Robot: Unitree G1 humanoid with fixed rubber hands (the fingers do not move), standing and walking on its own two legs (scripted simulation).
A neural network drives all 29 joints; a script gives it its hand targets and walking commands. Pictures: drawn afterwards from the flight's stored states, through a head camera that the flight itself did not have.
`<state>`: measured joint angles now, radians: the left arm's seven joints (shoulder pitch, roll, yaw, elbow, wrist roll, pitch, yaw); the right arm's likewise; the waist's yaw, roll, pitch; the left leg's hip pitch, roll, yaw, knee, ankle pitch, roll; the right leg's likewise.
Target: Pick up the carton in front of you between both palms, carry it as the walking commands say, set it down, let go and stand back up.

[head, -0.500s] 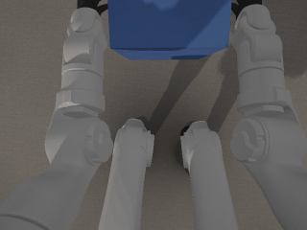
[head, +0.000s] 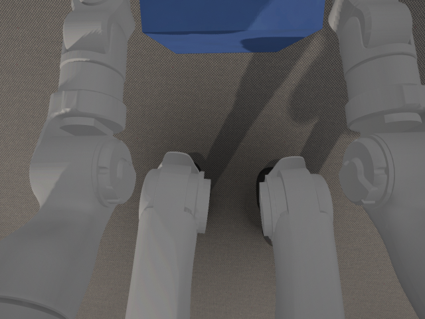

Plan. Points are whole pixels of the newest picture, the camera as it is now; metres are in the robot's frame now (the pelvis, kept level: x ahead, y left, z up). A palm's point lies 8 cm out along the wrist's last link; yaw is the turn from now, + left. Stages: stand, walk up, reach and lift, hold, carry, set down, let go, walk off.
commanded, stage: set down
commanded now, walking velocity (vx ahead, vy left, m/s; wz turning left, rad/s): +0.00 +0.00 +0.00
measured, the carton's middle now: out of the picture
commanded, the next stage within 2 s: none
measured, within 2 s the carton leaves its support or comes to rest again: rests again in 0.12 s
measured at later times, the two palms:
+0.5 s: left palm out of the picture +0.53 +0.18 -0.18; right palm out of the picture +0.55 -0.13 -0.18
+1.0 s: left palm out of the picture +0.54 +0.19 -0.21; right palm out of the picture +0.55 -0.15 -0.21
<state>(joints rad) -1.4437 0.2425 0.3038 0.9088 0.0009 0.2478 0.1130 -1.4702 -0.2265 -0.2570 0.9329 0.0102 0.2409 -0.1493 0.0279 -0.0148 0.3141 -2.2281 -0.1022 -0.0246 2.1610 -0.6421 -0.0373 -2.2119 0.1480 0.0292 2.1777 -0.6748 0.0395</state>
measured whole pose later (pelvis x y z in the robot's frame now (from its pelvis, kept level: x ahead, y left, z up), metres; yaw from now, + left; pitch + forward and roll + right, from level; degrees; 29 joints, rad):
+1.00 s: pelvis -0.01 +0.00 -0.02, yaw +0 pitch +33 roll +0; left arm -1.54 0.32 0.32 1.09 0.02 0.12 0.02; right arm -1.56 -0.31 -0.27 1.10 -0.02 0.13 -0.05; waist 0.03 -0.01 0.52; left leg -2.17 -0.06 0.00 2.26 -0.66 -0.02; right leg -2.16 0.11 0.01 2.28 -0.70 0.02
